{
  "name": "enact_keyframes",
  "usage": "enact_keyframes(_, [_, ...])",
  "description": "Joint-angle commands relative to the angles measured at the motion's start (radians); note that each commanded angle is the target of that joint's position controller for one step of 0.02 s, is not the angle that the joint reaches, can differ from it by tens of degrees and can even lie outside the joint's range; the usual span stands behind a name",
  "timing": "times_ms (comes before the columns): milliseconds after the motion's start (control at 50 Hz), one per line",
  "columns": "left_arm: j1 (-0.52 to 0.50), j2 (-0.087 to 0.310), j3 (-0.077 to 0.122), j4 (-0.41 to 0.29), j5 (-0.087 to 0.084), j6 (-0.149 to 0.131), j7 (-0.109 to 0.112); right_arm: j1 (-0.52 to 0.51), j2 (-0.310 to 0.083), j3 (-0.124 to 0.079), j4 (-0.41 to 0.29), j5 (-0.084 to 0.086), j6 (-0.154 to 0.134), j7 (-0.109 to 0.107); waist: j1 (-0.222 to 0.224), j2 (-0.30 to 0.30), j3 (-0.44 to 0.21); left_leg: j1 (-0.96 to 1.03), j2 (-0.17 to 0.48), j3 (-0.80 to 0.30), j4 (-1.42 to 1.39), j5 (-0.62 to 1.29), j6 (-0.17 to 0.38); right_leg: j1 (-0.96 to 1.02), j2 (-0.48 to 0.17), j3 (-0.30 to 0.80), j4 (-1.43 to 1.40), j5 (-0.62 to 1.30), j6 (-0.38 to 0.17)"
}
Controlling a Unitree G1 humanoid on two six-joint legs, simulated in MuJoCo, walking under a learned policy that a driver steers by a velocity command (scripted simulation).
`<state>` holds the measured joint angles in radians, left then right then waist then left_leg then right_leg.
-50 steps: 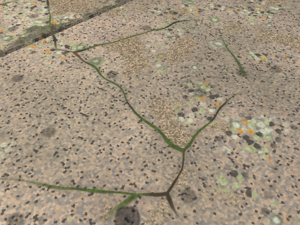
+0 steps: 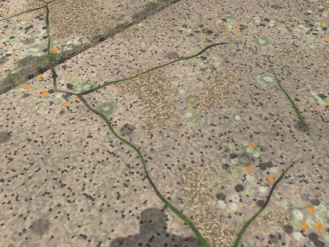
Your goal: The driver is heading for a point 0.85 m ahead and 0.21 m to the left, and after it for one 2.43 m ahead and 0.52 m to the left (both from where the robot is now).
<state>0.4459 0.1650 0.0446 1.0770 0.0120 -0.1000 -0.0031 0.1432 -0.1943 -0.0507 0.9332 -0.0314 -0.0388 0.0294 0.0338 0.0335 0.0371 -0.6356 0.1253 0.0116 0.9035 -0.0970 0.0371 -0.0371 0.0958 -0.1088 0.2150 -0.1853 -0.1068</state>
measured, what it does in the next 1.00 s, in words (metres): walks ahead: left foot, then right foot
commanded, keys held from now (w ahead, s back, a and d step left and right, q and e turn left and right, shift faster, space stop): w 0.76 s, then w+q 0.24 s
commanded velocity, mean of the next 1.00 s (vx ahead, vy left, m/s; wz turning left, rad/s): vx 0.50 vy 0.00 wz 0.06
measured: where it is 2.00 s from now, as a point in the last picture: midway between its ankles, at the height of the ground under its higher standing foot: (153, 138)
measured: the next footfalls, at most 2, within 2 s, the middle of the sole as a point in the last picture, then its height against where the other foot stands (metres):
left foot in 0.24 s outside the picture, level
right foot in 0.80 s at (193, 216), level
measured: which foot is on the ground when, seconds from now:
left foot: up 0.00-0.22, down 0.24-0.82, up 0.84-1.00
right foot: down 0.00-0.26, up 0.28-0.78, down 0.80-1.00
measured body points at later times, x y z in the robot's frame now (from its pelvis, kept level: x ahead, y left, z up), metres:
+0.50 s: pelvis +0.28 +0.06 +0.00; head +0.30 +0.07 +0.45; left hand +0.37 +0.31 -0.15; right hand +0.26 -0.18 -0.14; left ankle +0.27 +0.12 -0.75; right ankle +0.33 -0.09 -0.67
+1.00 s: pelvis +0.56 +0.01 +0.00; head +0.58 +0.00 +0.45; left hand +0.60 +0.27 -0.14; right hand +0.60 -0.24 -0.16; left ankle +0.51 +0.14 -0.66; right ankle +0.58 -0.05 -0.75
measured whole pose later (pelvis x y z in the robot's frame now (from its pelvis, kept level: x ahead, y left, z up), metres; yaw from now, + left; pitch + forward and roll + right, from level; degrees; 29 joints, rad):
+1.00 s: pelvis +0.56 +0.01 +0.00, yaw +5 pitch +0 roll +0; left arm 0.25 0.20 0.06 0.98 0.02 -0.10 0.00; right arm 0.30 -0.21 -0.06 0.99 -0.02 -0.05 0.01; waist -0.01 0.03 0.05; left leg -0.46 0.05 -0.01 1.14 -0.27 0.09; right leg -0.19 0.03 -0.18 0.36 -0.17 -0.09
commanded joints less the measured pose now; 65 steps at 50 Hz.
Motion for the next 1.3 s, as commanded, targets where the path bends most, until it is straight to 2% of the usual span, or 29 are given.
enact_keyframes(20, [0.052,0.109,0.010,-0.037,-0.002,-0.015,0.003,-0.086,-0.026,0.003,-0.069,0.008,-0.006,0.004,-0.001,-0.085,0.070,-0.027,-0.022,0.047,-0.138,0.094,-0.013,-0.029,-0.263,0.155,-0.113,0.309,-0.082])
enact_keyframes(100, [0.114,0.113,0.007,-0.015,0.005,-0.013,0.010,-0.188,-0.028,0.008,-0.104,0.011,-0.013,0.004,0.031,-0.102,0.078,-0.027,-0.056,0.075,-0.263,0.099,0.009,0.093,-0.285,0.135,-0.073,0.414,-0.087])
enact_keyframes(160, [0.109,0.130,0.011,-0.007,0.014,-0.009,0.019,-0.206,-0.044,0.003,-0.123,0.010,-0.024,0.002,0.016,-0.109,0.081,0.008,-0.079,0.080,-0.328,0.014,0.046,0.171,-0.320,0.129,-0.011,0.545,-0.088])
enact_keyframes(200, [0.071,0.151,0.017,-0.010,0.016,-0.007,0.024,-0.104,-0.064,-0.010,-0.097,0.009,-0.034,-0.008,-0.041,-0.123,0.028,0.169,-0.134,0.102,-0.368,-0.062,0.083,0.176,-0.320,0.104,0.119,0.805,-0.066])
enact_keyframes(220, [0.053,0.160,0.020,-0.011,0.014,-0.002,0.023,0.032,-0.081,-0.022,-0.052,0.006,-0.041,-0.016,-0.099,-0.111,-0.041,0.320,-0.167,0.116,-0.419,-0.050,0.104,0.161,-0.299,0.084,0.272,0.869,-0.051])
enact_keyframes(240, [0.038,0.151,0.016,-0.020,0.007,0.000,0.021,0.208,-0.117,-0.039,0.005,-0.009,-0.051,-0.026,-0.167,-0.085,-0.137,0.566,-0.127,0.073,-0.447,-0.014,0.134,0.033,-0.261,0.058,0.480,0.733,-0.032])
enact_keyframes(260, [0.065,0.086,-0.001,-0.058,-0.019,0.000,0.014,0.366,-0.217,-0.065,0.027,-0.036,-0.055,-0.036,-0.194,0.058,-0.281,0.857,0.146,-0.256,-0.465,-0.110,0.207,-0.243,-0.174,0.007,0.826,0.309,0.001])
enact_keyframes(280, [0.146,0.072,0.006,-0.054,-0.040,-0.001,0.005,0.358,-0.251,-0.076,0.034,-0.014,-0.041,-0.024,-0.142,0.210,-0.374,0.983,0.316,-0.693,-0.616,-0.127,0.318,-0.496,-0.008,0.072,1.114,-0.328,0.019])
enact_keyframes(300, [0.053,0.130,0.021,-0.067,-0.016,0.006,0.009,0.234,-0.207,-0.066,0.014,0.011,-0.033,-0.017,-0.102,0.058,-0.233,0.857,0.263,-0.577,-0.637,-0.198,0.279,-0.583,-0.090,0.162,1.152,-0.248,0.004])
enact_keyframes(320, [-0.033,0.119,0.019,-0.091,-0.007,0.001,0.004,0.150,-0.137,-0.045,0.001,0.017,-0.038,-0.014,-0.087,0.006,-0.108,0.706,0.226,-0.441,-0.669,-0.171,0.250,-0.594,-0.126,0.158,1.107,-0.168,0.004])
enact_keyframes(340, [-0.058,0.096,0.017,-0.093,-0.005,0.002,0.001,0.114,-0.089,-0.031,0.005,0.013,-0.045,-0.013,-0.054,-0.022,-0.038,0.592,0.176,-0.341,-0.707,-0.096,0.209,-0.557,-0.161,0.153,1.036,-0.118,0.006])
enact_keyframes(360, [-0.062,0.087,0.019,-0.096,0.014,0.013,-0.003,0.120,-0.058,-0.020,0.021,0.015,-0.052,-0.018,-0.028,-0.004,-0.011,0.523,0.134,-0.268,-0.725,-0.034,0.179,-0.515,-0.183,0.154,0.979,-0.098,0.013])
enact_keyframes(380, [-0.036,0.065,0.016,-0.086,0.023,0.028,-0.010,0.133,-0.043,-0.013,0.035,0.016,-0.058,-0.023,-0.008,0.010,-0.008,0.485,0.107,-0.214,-0.740,0.003,0.162,-0.473,-0.190,0.147,0.949,-0.086,0.023])
enact_keyframes(420, [-0.045,0.057,0.017,-0.092,0.028,0.046,-0.020,0.191,-0.064,-0.014,0.058,0.019,-0.072,-0.027,0.004,0.014,-0.006,0.477,0.089,-0.166,-0.752,0.108,0.164,-0.477,-0.190,0.125,0.916,-0.065,0.039])
enact_keyframes(480, [-0.169,0.071,0.018,-0.137,0.027,0.060,-0.027,0.246,-0.096,-0.016,0.071,0.022,-0.076,-0.028,-0.008,0.016,0.032,0.496,0.073,-0.117,-0.789,0.135,0.164,-0.583,-0.212,0.099,0.828,0.030,0.065])
enact_keyframes(580, [-0.374,0.067,0.007,-0.207,0.012,0.058,-0.031,0.333,-0.088,-0.005,0.087,0.022,-0.073,-0.029,-0.056,0.024,0.063,0.566,0.043,-0.056,-0.794,0.256,0.143,-0.629,-0.198,0.053,0.577,0.171,0.087])
enact_keyframes(700, [-0.510,0.075,-0.001,-0.260,0.009,0.044,-0.028,0.413,-0.100,-0.004,0.121,0.010,-0.069,-0.042,-0.089,0.040,0.080,0.741,0.088,-0.037,-0.738,0.398,0.155,-0.617,-0.154,0.024,0.391,0.150,0.043])
enact_keyframes(760, [-0.434,0.096,0.010,-0.248,0.009,0.031,-0.019,0.372,-0.124,-0.011,0.121,0.004,-0.065,-0.051,-0.035,0.051,0.041,0.778,0.103,-0.011,-0.606,0.686,0.136,-0.470,-0.098,0.001,0.330,0.036,-0.007])
enact_keyframes(800, [-0.158,0.137,0.036,-0.161,0.020,0.013,-0.002,0.341,-0.128,-0.011,0.116,0.011,-0.057,-0.047,0.081,0.019,-0.100,0.683,0.053,0.009,-0.289,0.723,0.107,-0.119,-0.068,0.007,0.236,0.074,-0.049])
enact_keyframes(820, [0.021,0.221,0.059,-0.128,0.048,0.004,0.011,0.332,-0.093,0.001,0.080,0.025,-0.059,-0.042,0.135,-0.069,-0.231,0.463,-0.002,0.034,0.003,0.376,0.091,0.157,-0.281,0.229,0.228,0.009,-0.096])
enact_keyframes(840, [0.036,0.303,0.078,-0.131,0.057,0.009,0.003,0.470,0.010,0.018,0.071,0.067,-0.053,-0.036,0.059,-0.284,-0.339,0.112,-0.190,0.063,0.357,-0.420,0.056,0.384,-0.566,0.699,0.113,-0.047,-0.219])
enact_keyframes(860, [-0.045,0.249,0.071,-0.146,0.017,0.023,-0.005,0.397,-0.103,-0.012,0.082,0.038,-0.044,-0.042,0.051,-0.106,-0.272,0.053,-0.137,-0.069,0.422,-0.373,0.073,0.269,-0.520,0.705,0.058,-0.144,-0.187])
enact_keyframes(880, [-0.152,0.180,0.049,-0.162,0.010,0.020,-0.007,0.309,-0.099,-0.016,0.055,0.033,-0.045,-0.037,0.015,-0.076,-0.122,0.035,-0.096,-0.074,0.389,-0.276,0.076,0.112,-0.484,0.540,0.022,-0.150,-0.145])
enact_keyframes(900, [-0.199,0.128,0.035,-0.164,0.012,0.012,-0.011,0.275,-0.073,-0.012,0.050,0.030,-0.045,-0.034,-0.006,-0.049,-0.045,0.061,-0.060,-0.070,0.337,-0.215,0.073,-0.004,-0.438,0.423,-0.023,-0.071,-0.107])
enact_keyframes(940, [-0.201,0.083,0.021,-0.144,0.007,0.000,0.003,0.286,-0.048,-0.015,0.056,0.005,-0.020,-0.021,-0.050,-0.090,-0.003,0.129,-0.030,-0.064,0.274,-0.172,0.059,-0.115,-0.365,0.258,-0.060,0.032,-0.046])
enact_keyframes(1040, [-0.103,0.120,0.027,-0.115,0.000,-0.027,0.013,0.178,-0.028,-0.020,0.007,0.003,0.020,0.001,-0.061,-0.091,0.022,0.016,-0.013,-0.033,0.222,-0.051,0.037,-0.095,-0.344,0.085,-0.084,0.211,-0.018])
enact_keyframes(1160, [-0.027,0.119,0.018,-0.096,0.003,-0.025,0.023,-0.038,-0.022,-0.006,-0.074,0.008,0.018,0.018,-0.024,-0.096,0.068,-0.033,-0.035,0.045,-0.069,0.115,0.025,-0.030,-0.315,-0.060,-0.075,0.376,0.007])
enact_keyframes(1240, [0.040,0.142,0.022,-0.072,0.005,-0.013,0.036,-0.142,-0.025,0.003,-0.124,0.001,0.015,0.025,0.004,-0.099,0.082,-0.010,-0.065,0.121,-0.220,0.078,0.059,0.092,-0.352,-0.116,-0.033,0.519,0.004])
enact_keyframes(1300, [0.025,0.175,0.030,-0.073,0.010,0.002,0.046,-0.103,-0.050,-0.008,-0.126,-0.002,0.017,0.022,-0.035,-0.132,0.038,0.095,-0.134,0.168,-0.258,-0.048,0.115,0.165,-0.371,-0.163,0.106,0.880,0.007])
Velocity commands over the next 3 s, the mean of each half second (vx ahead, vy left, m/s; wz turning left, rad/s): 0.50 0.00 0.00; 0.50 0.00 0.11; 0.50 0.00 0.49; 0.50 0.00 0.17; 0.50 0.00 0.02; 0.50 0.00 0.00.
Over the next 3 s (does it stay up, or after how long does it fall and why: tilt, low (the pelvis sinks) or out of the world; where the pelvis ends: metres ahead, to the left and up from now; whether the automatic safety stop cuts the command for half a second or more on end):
stays up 1.56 0.40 -0.02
